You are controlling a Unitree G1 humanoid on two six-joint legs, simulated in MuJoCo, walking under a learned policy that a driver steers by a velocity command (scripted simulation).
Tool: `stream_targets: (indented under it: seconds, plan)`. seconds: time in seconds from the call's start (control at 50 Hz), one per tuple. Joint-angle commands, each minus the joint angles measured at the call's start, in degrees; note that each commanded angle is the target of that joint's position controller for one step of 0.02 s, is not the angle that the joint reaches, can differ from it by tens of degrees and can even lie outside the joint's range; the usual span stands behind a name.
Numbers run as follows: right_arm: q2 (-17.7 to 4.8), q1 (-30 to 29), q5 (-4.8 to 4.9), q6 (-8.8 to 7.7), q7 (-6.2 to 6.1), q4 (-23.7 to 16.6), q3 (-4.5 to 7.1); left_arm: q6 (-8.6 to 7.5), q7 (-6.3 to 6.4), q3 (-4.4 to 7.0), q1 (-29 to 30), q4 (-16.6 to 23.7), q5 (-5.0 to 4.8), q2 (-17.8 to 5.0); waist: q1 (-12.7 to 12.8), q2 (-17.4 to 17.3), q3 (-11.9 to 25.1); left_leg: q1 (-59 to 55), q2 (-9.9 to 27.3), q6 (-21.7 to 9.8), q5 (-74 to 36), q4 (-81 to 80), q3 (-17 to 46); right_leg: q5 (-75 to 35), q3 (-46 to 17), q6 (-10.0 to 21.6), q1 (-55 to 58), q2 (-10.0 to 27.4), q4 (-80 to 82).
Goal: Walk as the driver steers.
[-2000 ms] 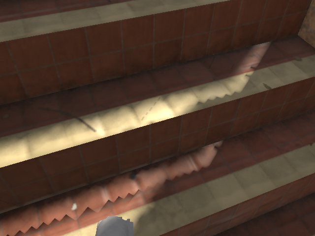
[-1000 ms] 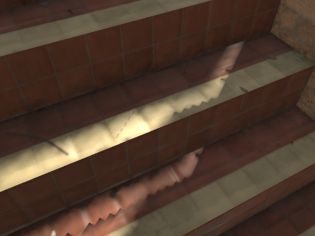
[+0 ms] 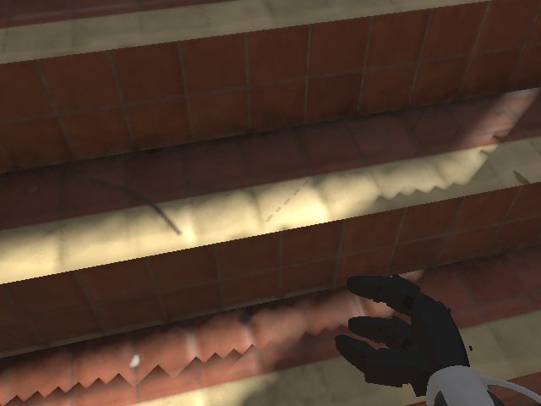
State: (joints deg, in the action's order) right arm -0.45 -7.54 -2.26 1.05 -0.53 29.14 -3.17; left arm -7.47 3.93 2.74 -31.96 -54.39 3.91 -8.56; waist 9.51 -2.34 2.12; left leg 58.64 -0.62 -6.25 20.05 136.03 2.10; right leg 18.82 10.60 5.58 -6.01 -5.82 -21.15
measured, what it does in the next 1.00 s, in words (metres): climbs: left foot 0.21 m higher, then right foot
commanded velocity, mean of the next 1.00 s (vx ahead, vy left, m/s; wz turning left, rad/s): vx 0.50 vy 0.00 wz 0.14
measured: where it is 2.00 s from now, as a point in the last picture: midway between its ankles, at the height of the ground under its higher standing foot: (383, 161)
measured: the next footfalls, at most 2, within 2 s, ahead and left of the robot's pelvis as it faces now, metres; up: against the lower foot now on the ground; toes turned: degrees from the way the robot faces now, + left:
left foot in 0.24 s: +0.15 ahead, +0.12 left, +0.21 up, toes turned +5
right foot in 0.72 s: +0.26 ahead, -0.21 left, +0.21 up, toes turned -2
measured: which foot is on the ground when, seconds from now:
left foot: up 0.00-0.22, down 0.24-0.74, up 0.76-1.00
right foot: down 0.00-0.24, up 0.26-0.70, down 0.72-1.00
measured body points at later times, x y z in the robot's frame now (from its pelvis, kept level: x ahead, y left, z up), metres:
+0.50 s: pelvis +0.10 +0.00 +0.18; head +0.10 -0.02 +0.62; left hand +0.33 +0.17 +0.13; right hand +0.09 -0.23 +0.01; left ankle +0.11 +0.12 -0.53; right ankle +0.19 -0.15 -0.31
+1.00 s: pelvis +0.29 -0.12 +0.21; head +0.29 -0.14 +0.66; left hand +0.18 +0.06 +0.07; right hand +0.47 -0.28 +0.08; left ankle +0.30 +0.02 -0.15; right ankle +0.22 -0.21 -0.53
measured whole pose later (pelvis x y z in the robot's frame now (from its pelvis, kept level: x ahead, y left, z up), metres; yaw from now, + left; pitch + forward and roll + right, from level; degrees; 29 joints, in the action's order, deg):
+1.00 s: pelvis +0.29 -0.12 +0.21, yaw +9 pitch +9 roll +1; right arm -7.2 7.5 1.4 -1.2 7.4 47.2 -1.8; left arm -2.3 -4.1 -1.8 -29.6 -62.3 7.7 -6.2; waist -0.7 -2.1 10.2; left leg 81.7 -1.4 -15.2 -1.4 132.3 2.1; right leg 19.2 10.6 2.1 -13.8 1.7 -24.0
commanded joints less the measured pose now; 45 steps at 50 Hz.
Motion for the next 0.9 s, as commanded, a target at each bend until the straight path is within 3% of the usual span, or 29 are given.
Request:
stream_targets:
  seconds: [0.02,0.08,0.1,0.12,0.14,0.16,0.18,0.22,0.24,0.26,0.28,0.32,0.34,0.38,0.48,0.54,0.58,0.6,0.62,0.64,0.68,0.7,0.72,0.74,0.76,0.78,0.8,0.84,0.9]
  plan:
    - [-3.5,-14.7,0.11,-0.84,0.19,-9.4,2.44,-0.18,0.35,2.09,-8.0,0.0,-0.71,-6.7,-1.5,-0.1,-3.2,32.2,5.2,-1.8,5.2,1.9,-2.8,-14.3,-25.0,7.6,26.9,24.4,11.6]
    - [-0.6,-17.4,0.49,-1.76,0.78,-12.8,0.27,1.34,0.81,1.29,-5.4,-0.3,-1.36,-3.7,-2.8,4.1,-6.4,21.6,8.6,-3.0,6.4,-18.5,-5.1,-21.4,-16.5,4.1,15.4,19.3,17.3]
    - [-0.8,-16.2,1.95,-1.5,1.5,-11.9,-0.79,2.19,0.87,1.29,-2.2,0.8,-2.25,-5.7,-3.0,4.8,-6.2,6.4,6.3,-2.9,9.3,-37.2,-12.4,-29.0,-9.9,3.6,6.0,16.7,24.4]
    - [0.4,-10.0,2.86,-0.9,0.93,-8.2,-1.22,3.41,0.62,0.31,1.6,1.3,-2.94,-3.3,-6.4,7.1,-3.6,-13.4,1.4,-3.8,11.7,-46.0,-16.3,-52.7,-2.6,3.6,-3.4,13.1,23.3]
    - [-2.0,-4.9,5.65,-1.44,-0.51,-6.3,-0.24,2.88,0.63,0.39,2.1,3.2,-3.49,-7.5,-6.9,14.7,-0.9,-23.2,-4.8,-2.5,23.1,-52.6,-19.2,-99.4,-2.9,4.9,-4.4,14.5,15.5]
    - [-3.0,-1.6,5.35,-1.84,-1.69,-4.0,0.48,2.4,0.43,0.5,-2.4,2.4,-4.5,-8.8,-6.8,19.1,5.4,-31.0,-7.0,-3.4,21.1,-50.1,-20.6,-132.8,-5.7,3.9,-2.1,17.8,6.6]
    - [-4.4,1.5,5.16,-2.3,-1.77,-2.0,1.2,2.64,-0.23,0.67,-3.5,2.1,-5.95,-10.8,-7.9,18.5,13.8,-35.8,-6.8,-4.4,16.3,-55.2,-17.1,-134.0,-6.3,1.8,-0.8,17.0,-2.2]
    - [-10.3,18.2,3.32,-1.05,-2.41,2.9,3.43,1.16,-2.26,3.75,3.3,5.7,-7.88,-20.7,-16.0,14.0,25.3,-49.4,-8.4,-1.1,13.3,-71.3,-11.1,-112.0,-5.9,4.2,2.0,17.6,-14.5]
    - [-13.9,25.0,3.0,-0.26,-2.04,8.0,5.17,0.03,-2.77,3.52,8.4,8.2,-7.64,-18.5,-18.8,4.3,25.6,-54.8,-8.6,-1.2,16.1,-77.6,-5.7,-93.5,-7.0,4.0,-4.6,13.4,-28.3]
    - [-15.1,24.3,1.71,0.44,-2.32,11.0,6.38,-0.8,-4.71,1.31,17.4,12.8,-4.38,-7.9,-17.1,-7.3,17.2,-52.2,0.5,-8.9,20.3,-95.2,17.3,-26.9,-12.7,2.6,-24.3,3.4,-52.5]
    - [-17.0,21.4,-2.15,1.0,-3.74,9.5,8.07,-0.32,-5.03,-0.04,25.4,18.5,-1.77,-0.3,-19.4,-5.4,13.6,-42.8,11.9,-15.0,28.3,-106.3,38.9,-14.2,-27.9,0.6,-39.3,-5.2,-84.3]
    - [-12.2,15.3,-1.34,-1.23,-4.24,13.4,6.93,1.62,-4.49,-2.85,34.2,29.8,-0.32,6.7,-9.9,-0.2,-5.8,-25.3,14.4,-9.9,34.9,-106.9,35.0,-16.3,-29.1,1.4,-56.4,-2.0,-94.6]
    - [-7.5,17.2,-1.26,-2.59,-3.24,17.4,5.69,2.11,-3.93,-3.68,27.5,28.0,-0.19,8.1,-5.9,2.6,-7.6,-24.2,13.7,-7.1,31.0,-107.0,30.8,-14.9,-28.2,1.6,-58.8,-1.0,-97.2]
    - [-4.5,19.6,-0.59,-4.72,-2.25,21.4,4.63,4.15,-3.37,-3.46,16.1,23.2,-1.32,6.2,-1.7,2.6,-7.2,-22.0,13.2,-4.9,21.2,-110.1,22.0,-16.0,-24.8,-0.8,-57.2,-0.2,-99.3]
    - [-15.0,18.6,1.63,-8.6,-2.47,21.3,7.07,5.93,-3.66,-1.6,22.1,24.9,-3.19,-0.5,-2.2,2.1,-7.9,-18.1,13.1,-6.2,16.8,-118.1,10.5,-22.8,-16.4,-4.0,-51.6,6.6,-79.3]
    - [-15.1,22.7,2.36,-8.89,-3.47,21.9,7.51,6.27,-4.06,-1.27,21.4,21.3,-3.97,-0.3,-4.5,-0.1,-2.1,-30.6,13.3,-7.7,11.5,-118.3,8.6,-23.4,-9.7,-2.9,-49.5,11.5,-76.2]
    - [-16.2,25.5,1.28,-9.07,-3.9,21.3,8.48,5.98,-4.95,-1.78,27.6,23.2,-2.81,0.6,-8.3,-2.6,-1.5,-38.9,13.6,-6.2,9.4,-121.8,8.4,-19.1,-7.8,-1.3,-48.0,14.4,-61.5]
    - [-15.2,17.5,-3.86,-8.35,2.88,20.4,5.86,8.96,-7.88,-1.67,30.7,21.4,1.57,-6.0,-8.1,-6.1,-0.3,-26.4,14.8,-5.4,5.4,-120.9,3.7,-21.5,-10.0,2.8,-37.0,14.7,-53.8]
    - [-17.3,15.2,-3.12,-8.49,5.36,19.4,6.49,10.46,-8.08,-0.03,29.7,21.1,1.42,-7.1,-6.3,-7.8,-0.2,-23.6,15.2,-5.4,2.9,-124.4,2.2,-21.1,-8.8,2.3,-26.9,13.6,-49.6]
    - [-18.1,12.6,-0.82,-8.84,5.69,18.1,6.94,11.22,-8.15,0.25,27.5,21.3,1.82,-7.1,-5.8,-8.7,1.6,-28.4,15.1,-6.2,-1.8,-123.0,2.4,-15.1,-8.5,0.8,-24.2,12.5,-42.7]
    - [-18.6,14.7,-0.1,-9.29,5.89,18.7,6.31,10.35,-6.93,0.4,25.4,21.9,1.43,-6.2,-5.1,-8.4,2.4,-45.1,18.2,-8.2,-17.5,-118.3,6.0,-4.7,-7.7,-0.5,-25.2,10.5,-24.9]
    - [-17.7,16.4,0.02,-8.11,6.23,19.6,6.22,8.84,-6.54,1.14,18.1,19.8,0.1,-7.0,-3.1,-3.9,5.5,-50.7,15.0,-6.9,-21.8,-107.0,4.3,-6.2,-6.4,-1.5,-18.5,8.1,-6.9]
    - [-14.2,23.8,-2.94,-6.37,7.98,21.2,5.99,7.31,-6.07,1.59,11.0,14.8,-0.67,-7.1,-5.0,0.6,8.3,-49.7,9.3,-6.8,-29.5,-91.7,-0.6,-9.7,-7.5,-2.0,-10.2,8.1,-2.3]
    - [-6.1,30.3,-3.4,-5.3,8.89,21.2,4.38,6.12,-5.84,2.78,6.3,12.8,0.25,-12.2,-8.6,10.7,10.9,-34.9,4.6,-3.9,-18.5,-73.3,-0.6,-39.9,-15.3,5.2,-0.7,15.7,-11.5]
    - [-2.3,43.0,-2.74,-5.5,10.17,22.1,3.21,5.03,-4.95,4.29,-2.2,11.9,0.19,-18.7,-10.9,24.5,21.5,-16.1,-4.1,-1.7,-4.2,-57.0,5.4,-53.3,-36.3,18.7,17.2,27.1,-6.8]
    - [-8.9,38.9,-0.9,-6.01,11.61,23.6,5.07,4.84,-5.87,4.97,-2.4,10.6,0.63,-18.2,-5.0,27.6,10.3,5.9,-8.8,-0.1,-2.8,-21.8,13.2,-21.5,-55.5,21.3,13.8,32.5,3.7]
    - [-11.1,23.3,1.57,-6.59,10.2,21.8,5.76,5.42,-7.94,2.89,-1.4,5.4,1.75,-12.1,-3.1,17.5,0.6,22.4,-7.3,-4.8,-8.5,1.9,13.6,1.0,-45.0,14.3,5.5,29.6,0.8]
    - [-9.0,15.4,2.82,-6.74,7.09,17.1,4.16,5.24,-8.14,-0.86,5.7,3.5,1.91,-4.6,-8.0,7.0,2.1,26.2,-3.4,-10.0,-16.6,4.7,12.0,-7.7,-29.9,8.1,-1.1,26.6,-0.6]
    - [-7.2,17.7,3.31,-4.25,8.36,15.9,1.73,5.42,-7.58,-3.97,10.9,-1.0,1.09,-1.1,-12.9,5.9,3.3,31.7,-1.5,-12.1,-13.5,17.8,9.9,-12.6,-22.7,8.4,-6.2,26.3,4.6]
Velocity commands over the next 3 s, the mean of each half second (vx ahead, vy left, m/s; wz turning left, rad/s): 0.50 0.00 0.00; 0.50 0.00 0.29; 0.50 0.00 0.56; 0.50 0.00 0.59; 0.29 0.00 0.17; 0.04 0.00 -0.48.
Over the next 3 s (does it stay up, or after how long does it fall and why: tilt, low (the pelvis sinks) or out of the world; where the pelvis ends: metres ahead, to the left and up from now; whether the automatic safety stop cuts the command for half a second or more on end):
stays up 1.06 0.10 0.92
